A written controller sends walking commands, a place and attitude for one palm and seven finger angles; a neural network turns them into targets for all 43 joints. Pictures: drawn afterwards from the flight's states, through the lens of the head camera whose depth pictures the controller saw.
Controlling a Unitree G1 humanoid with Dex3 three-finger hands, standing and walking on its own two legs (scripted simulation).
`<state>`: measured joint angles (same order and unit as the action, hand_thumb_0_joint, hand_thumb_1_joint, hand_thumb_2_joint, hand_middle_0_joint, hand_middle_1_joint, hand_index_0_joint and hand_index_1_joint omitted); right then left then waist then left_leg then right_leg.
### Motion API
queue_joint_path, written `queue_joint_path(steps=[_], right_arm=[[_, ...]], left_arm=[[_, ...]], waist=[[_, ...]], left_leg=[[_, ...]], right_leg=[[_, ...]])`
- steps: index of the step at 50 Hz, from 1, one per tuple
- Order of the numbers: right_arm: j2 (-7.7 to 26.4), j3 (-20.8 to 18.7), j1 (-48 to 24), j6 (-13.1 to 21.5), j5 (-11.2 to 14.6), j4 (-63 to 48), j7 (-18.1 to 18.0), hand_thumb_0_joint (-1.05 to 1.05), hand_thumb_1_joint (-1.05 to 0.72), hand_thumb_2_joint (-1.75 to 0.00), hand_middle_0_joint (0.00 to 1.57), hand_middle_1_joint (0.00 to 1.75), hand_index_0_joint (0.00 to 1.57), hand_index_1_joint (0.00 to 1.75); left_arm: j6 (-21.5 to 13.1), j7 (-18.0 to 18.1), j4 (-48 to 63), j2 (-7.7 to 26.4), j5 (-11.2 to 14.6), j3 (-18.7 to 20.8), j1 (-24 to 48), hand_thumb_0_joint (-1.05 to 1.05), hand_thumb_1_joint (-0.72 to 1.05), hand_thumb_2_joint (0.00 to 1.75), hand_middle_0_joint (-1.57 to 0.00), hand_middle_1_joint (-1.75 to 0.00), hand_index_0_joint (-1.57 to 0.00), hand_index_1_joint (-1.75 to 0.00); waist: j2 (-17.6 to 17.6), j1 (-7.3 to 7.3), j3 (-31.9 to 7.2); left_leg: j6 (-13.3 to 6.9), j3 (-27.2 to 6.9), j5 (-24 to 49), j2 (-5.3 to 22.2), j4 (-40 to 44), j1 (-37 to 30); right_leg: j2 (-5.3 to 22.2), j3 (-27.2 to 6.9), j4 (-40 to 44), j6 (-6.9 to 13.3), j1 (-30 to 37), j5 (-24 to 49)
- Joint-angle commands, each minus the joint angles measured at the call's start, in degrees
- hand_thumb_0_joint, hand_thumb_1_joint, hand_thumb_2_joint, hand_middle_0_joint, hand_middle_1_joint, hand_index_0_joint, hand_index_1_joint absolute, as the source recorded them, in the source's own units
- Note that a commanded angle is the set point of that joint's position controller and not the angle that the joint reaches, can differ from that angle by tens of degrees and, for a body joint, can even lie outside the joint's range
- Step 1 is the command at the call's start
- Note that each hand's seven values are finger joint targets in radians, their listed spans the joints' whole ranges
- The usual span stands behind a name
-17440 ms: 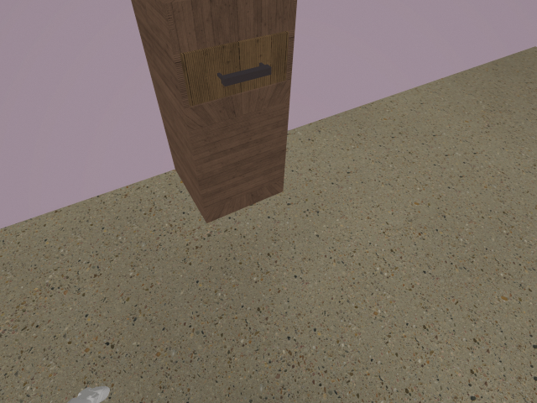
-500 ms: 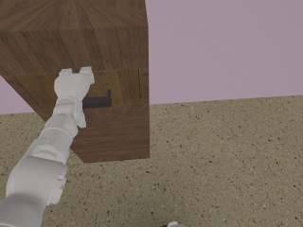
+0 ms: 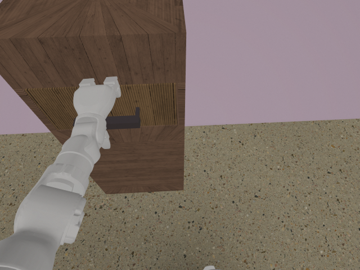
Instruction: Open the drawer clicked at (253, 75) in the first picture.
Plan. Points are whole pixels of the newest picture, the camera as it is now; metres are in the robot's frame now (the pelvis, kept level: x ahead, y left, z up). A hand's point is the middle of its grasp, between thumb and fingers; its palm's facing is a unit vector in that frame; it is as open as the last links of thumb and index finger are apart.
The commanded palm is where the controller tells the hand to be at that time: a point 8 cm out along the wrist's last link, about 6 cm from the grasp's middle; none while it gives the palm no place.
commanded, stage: move the hooked fingers above the handle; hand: left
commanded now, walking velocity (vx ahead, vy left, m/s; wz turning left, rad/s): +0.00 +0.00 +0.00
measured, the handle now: (108, 117) +0.52 +0.20 -0.02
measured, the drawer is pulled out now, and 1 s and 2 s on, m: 0.00 0.00 0.00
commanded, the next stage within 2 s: none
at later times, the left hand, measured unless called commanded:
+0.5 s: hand (96, 113) +0.47 +0.20 +0.05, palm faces +0.04 -0.01 -1.00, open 13.6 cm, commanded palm +0.44 +0.19 +0.09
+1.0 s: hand (88, 123) +0.46 +0.22 +0.03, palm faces -0.10 +0.02 -0.99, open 13.8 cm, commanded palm +0.44 +0.19 +0.09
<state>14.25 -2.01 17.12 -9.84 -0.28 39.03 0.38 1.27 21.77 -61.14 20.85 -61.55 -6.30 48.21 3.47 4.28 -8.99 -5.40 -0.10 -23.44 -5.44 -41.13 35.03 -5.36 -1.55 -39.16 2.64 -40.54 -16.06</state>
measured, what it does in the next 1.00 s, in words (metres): stands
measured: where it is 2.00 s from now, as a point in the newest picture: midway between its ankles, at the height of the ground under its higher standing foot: outside the picture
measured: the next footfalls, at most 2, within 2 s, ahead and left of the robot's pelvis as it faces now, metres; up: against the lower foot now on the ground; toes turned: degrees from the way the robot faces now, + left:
none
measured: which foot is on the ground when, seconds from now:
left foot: down 0.00-1.00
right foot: down 0.00-1.00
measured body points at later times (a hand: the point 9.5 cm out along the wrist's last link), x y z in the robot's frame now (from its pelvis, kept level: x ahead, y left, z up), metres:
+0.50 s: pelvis +0.00 -0.01 +0.00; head +0.08 -0.02 +0.44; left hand +0.47 +0.20 +0.10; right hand +0.04 -0.28 -0.14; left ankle -0.05 +0.06 -0.71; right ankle +0.02 -0.09 -0.71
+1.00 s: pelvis +0.00 -0.01 +0.00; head +0.08 -0.02 +0.44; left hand +0.46 +0.22 +0.09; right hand +0.06 -0.27 -0.14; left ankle -0.05 +0.06 -0.71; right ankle +0.02 -0.09 -0.71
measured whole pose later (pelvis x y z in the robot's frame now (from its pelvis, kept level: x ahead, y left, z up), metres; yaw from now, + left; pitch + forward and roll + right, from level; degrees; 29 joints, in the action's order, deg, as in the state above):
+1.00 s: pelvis +0.00 -0.01 +0.00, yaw +1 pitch +17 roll -1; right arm 14.5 -2.9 16.7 -8.7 0.6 39.3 -0.4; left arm 4.1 16.7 -61.5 24.4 -57.8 -9.6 47.3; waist 3.8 3.2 -7.2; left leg -4.8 -1.2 -22.6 -5.5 -40.0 33.9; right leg -5.1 -0.5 -38.0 3.1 -39.2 -15.6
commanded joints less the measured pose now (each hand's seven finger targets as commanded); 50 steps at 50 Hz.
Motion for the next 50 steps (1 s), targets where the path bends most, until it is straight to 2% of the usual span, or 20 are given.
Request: queue_joint_path(steps=[1, 5, 7, 10, 13, 14, 17, 19, 23, 28, 30, 31, 34, 38, 39, 42, 43, 45, 48, 50], right_arm=[[8.77, -2.43, 4.68, 0.39, 0.77, -6.04, -1.44, 0.0, -0.9, -0.9, 0.2, 0.3, 0.2, 0.3], [8.47, -2.01, 3.81, 0.77, 0.96, -7.68, -2.55, 0.0, -0.9, -0.9, 0.2, 0.3, 0.2, 0.3], [8.08, -2.42, 4.0, 1.76, 0.75, -8.05, -2.72, 0.0, -0.9, -0.9, 0.2, 0.3, 0.2, 0.3], [7.69, -3.34, 4.98, 2.93, 0.02, -7.38, -2.75, 0.0, -0.9, -0.9, 0.2, 0.3, 0.2, 0.3], [7.58, -3.63, 5.59, 3.57, -0.65, -5.68, -2.33, 0.0, -0.9, -0.9, 0.2, 0.3, 0.2, 0.3], [7.88, -3.69, 5.79, 3.69, -0.68, -5.1, -2.18, 0.0, -0.9, -0.9, 0.2, 0.3, 0.2, 0.3], [8.17, -3.46, 5.47, 3.48, -0.81, -3.89, -1.48, 0.0, -0.9, -0.9, 0.2, 0.3, 0.2, 0.3], [8.33, -3.53, 5.7, 3.13, -0.79, -3.52, -0.95, 0.0, -0.9, -0.9, 0.2, 0.3, 0.2, 0.3], [8.85, -3.41, 5.75, 2.11, 0.34, -4.0, -0.51, 0.0, -0.9, -0.9, 0.2, 0.3, 0.2, 0.3], [9.06, -2.96, 4.72, 1.04, 0.89, -5.43, -1.46, 0.0, -0.9, -0.9, 0.2, 0.3, 0.2, 0.3], [8.78, -2.83, 4.27, 1.26, 0.79, -6.28, -2.01, 0.0, -0.9, -0.9, 0.2, 0.3, 0.2, 0.3], [8.61, -2.89, 4.38, 1.45, 0.58, -6.58, -2.32, 0.0, -0.9, -0.9, 0.2, 0.3, 0.2, 0.3], [7.82, -2.86, 4.05, 2.06, -0.14, -6.91, -2.72, 0.0, -0.9, -0.9, 0.2, 0.3, 0.2, 0.3], [7.4, -2.97, 3.29, 2.61, -1.23, -6.11, -2.22, 0.0, -0.9, -0.9, 0.2, 0.3, 0.2, 0.3], [7.3, -2.97, 3.05, 2.56, -1.26, -5.98, -1.91, 0.0, -0.9, -0.9, 0.2, 0.3, 0.2, 0.3], [7.95, -3.29, 3.78, 2.55, -0.66, -4.77, -1.09, 0.0, -0.9, -0.9, 0.2, 0.3, 0.2, 0.3], [8.15, -3.43, 3.88, 2.41, -0.31, -4.82, -0.88, 0.0, -0.9, -0.9, 0.2, 0.3, 0.2, 0.3], [8.59, -3.59, 4.67, 2.04, 0.86, -4.56, -1.04, 0.0, -0.9, -0.9, 0.2, 0.3, 0.2, 0.3], [8.97, -3.89, 4.74, 2.2, 1.36, -4.55, -1.53, 0.0, -0.9, -0.9, 0.2, 0.3, 0.2, 0.3], [9.12, -3.8, 4.76, 2.42, 0.83, -4.58, -2.25, 0.0, -0.9, -0.9, 0.2, 0.3, 0.2, 0.3]], left_arm=[[2.4, -2.27, 6.88, 14.65, 0.02, 3.11, 18.86, 0.0, -0.5, 0.3, -0.3, -1.2, -0.3, -1.2], [-0.65, -4.2, 9.04, 16.11, 0.36, 3.56, 17.9, 0.0, -0.5, 0.3, -0.3, -1.2, -0.3, -1.2], [-3.83, -3.85, 14.06, 14.99, -0.06, 2.59, 20.97, 0.0, -0.5, 0.3, -0.3, -1.2, -0.3, -1.2], [-8.49, -1.75, 20.6, 17.36, -0.38, 5.1, 24.51, 0.0, -0.5, 0.3, -0.3, -1.2, -0.3, -1.2], [-9.66, 1.16, 21.28, 15.47, -0.27, 3.97, 28.38, 0.0, -0.5, 0.3, -0.3, -1.2, -0.3, -1.2], [-9.23, 2.42, 20.01, 17.77, -0.59, 6.03, 27.96, 0.0, -0.5, 0.3, -0.3, -1.2, -0.3, -1.2], [-5.98, 4.76, 15.34, 17.89, -0.58, 6.7, 26.6, 0.0, -0.5, 0.3, -0.3, -1.2, -0.3, -1.2], [-3.12, 4.67, 12.26, 15.64, -0.08, 5.05, 25.49, 0.0, -0.5, 0.3, -0.3, -1.2, -0.3, -1.2], [1.39, -0.19, 6.73, 11.35, 1.45, 1.26, 20.41, 0.0, -0.5, 0.3, -0.3, -1.2, -0.3, -1.2], [-0.07, -5.5, 8.47, 10.16, 1.97, -0.39, 17.41, 0.0, -0.5, 0.3, -0.3, -1.2, -0.3, -1.2], [-2.92, -5.91, 12.66, 11.75, 2.04, 0.71, 18.43, 0.0, -0.5, 0.3, -0.3, -1.2, -0.3, -1.2], [-4.78, -5.39, 15.14, 15.27, 1.58, 3.76, 18.76, 0.0, -0.5, 0.3, -0.3, -1.2, -0.3, -1.2], [-8.72, -1.94, 20.69, 20.28, -0.16, 7.53, 22.43, 0.0, -0.5, 0.3, -0.3, -1.2, -0.3, -1.2], [-8.35, 4.59, 22.64, 25.05, -2.36, 12.83, 23.32, 0.0, -0.5, 0.3, -0.3, -1.2, -0.3, -1.2], [-6.95, 5.62, 20.62, 23.21, -2.3, 11.45, 22.18, 0.0, -0.5, 0.3, -0.3, -1.2, -0.3, -1.2], [-1.44, 5.47, 12.92, 17.4, -0.76, 7.07, 20.49, 0.0, -0.5, 0.3, -0.3, -1.2, -0.3, -1.2], [-0.03, 4.2, 10.86, 16.34, 0.1, 6.28, 18.95, 0.0, -0.5, 0.3, -0.3, -1.2, -0.3, -1.2], [2.56, 0.33, 7.62, 10.79, 1.7, 0.47, 18.47, 0.0, -0.5, 0.3, -0.3, -1.2, -0.3, -1.2], [1.16, -6.1, 10.15, 2.12, 4.15, -7.48, 22.32, 0.0, -0.5, 0.3, -0.3, -1.2, -0.3, -1.2], [-2.73, -8.78, 15.75, 3.55, 4.88, -7.03, 25.22, 0.0, -0.5, 0.3, -0.3, -1.2, -0.3, -1.2]], waist=[[-6.36, 0.13, -18.48], [-5.61, 0.14, -16.7], [-2.48, 0.43, -18.08], [1.5, 0.44, -23.6], [2.07, 2.07, -24.04], [1.99, 1.85, -23.74], [1.34, 1.6, -23.62], [0.77, 1.64, -24.54], [-3.18, 1.27, -22.96], [-8.37, 1.56, -17.78], [-6.85, 1.17, -17.45], [-5.4, -0.01, -18.85], [0.35, -0.77, -20.93], [3.87, -2.23, -26.44], [4.78, -1.65, -26.22], [-0.55, 0.29, -23.59], [-1.98, 0.24, -24.71], [-6.28, 2.09, -22.24], [-7.98, 5.13, -18.33], [-5.4, 4.89, -19.55]], left_leg=[[3.21, -0.94, 24.27, 3.48, 5.5, -3.6], [2.48, -0.48, 18.87, 3.2, 5.99, -2.51], [2.59, -1.03, 19.25, 3.37, 5.57, -4.81], [3.38, -2.14, 23.63, 3.78, 3.8, -10.06], [4.45, -3.11, 26.45, 3.98, 2.14, -11.66], [4.61, -3.39, 25.91, 3.93, 1.97, -10.97], [4.75, -2.9, 25.61, 3.55, 1.88, -9.04], [4.82, -2.49, 27.53, 3.49, 2.04, -9.05], [4.23, -1.58, 28.25, 3.53, 3.34, -7.71], [2.59, -1.07, 23.68, 3.21, 4.94, -4.56], [2.24, -1.08, 21.86, 3.07, 5.19, -4.53], [2.3, -1.16, 22.22, 3.0, 5.21, -4.67], [2.86, -1.49, 23.48, 3.03, 4.47, -5.65], [4.35, -1.78, 28.67, 3.11, 2.41, -6.95], [4.66, -1.57, 29.21, 3.15, 2.12, -7.39], [4.52, -1.14, 28.03, 3.61, 2.63, -6.87], [4.37, -0.86, 28.37, 3.5, 2.88, -6.99], [3.61, -0.63, 25.15, 3.48, 3.76, -6.61], [2.89, -1.98, 23.85, 3.93, 4.28, -10.45], [2.56, -2.75, 23.71, 3.55, 3.82, -12.39]], right_leg=[[3.0, -0.72, 3.12, 0.4, 21.99, 18.41], [3.33, -1.8, 4.0, 0.4, 22.12, 15.17], [3.34, -1.81, 3.73, 0.57, 20.18, 13.95], [3.05, -1.67, 2.35, 0.77, 17.75, 14.19], [2.75, -0.47, 1.22, 0.76, 13.26, 13.27], [2.59, -0.35, 1.01, 0.78, 12.57, 12.52], [2.43, 0.19, 0.63, 0.88, 12.88, 12.96], [2.46, 0.4, 0.77, 0.72, 14.47, 15.14], [2.55, -0.18, 2.34, 0.4, 18.89, 18.6], [3.26, -1.29, 4.24, 0.0, 22.38, 19.84], [3.46, -1.94, 4.26, 0.07, 22.38, 18.81], [3.54, -2.24, 3.87, 0.3, 23.21, 18.85], [3.33, -2.44, 2.29, 0.83, 21.08, 17.47], [2.88, -1.72, -0.63, 1.37, 19.43, 18.05], [2.79, -1.31, -0.68, 1.21, 18.37, 18.08], [2.57, -0.17, 0.65, 0.58, 17.66, 17.62], [2.57, -0.33, 1.17, 0.43, 19.47, 18.64], [2.84, -0.41, 3.02, -0.31, 20.21, 18.7], [3.19, -0.4, 5.35, -0.7, 17.01, 16.37], [3.41, -0.8, 4.99, -0.65, 16.72, 15.95]])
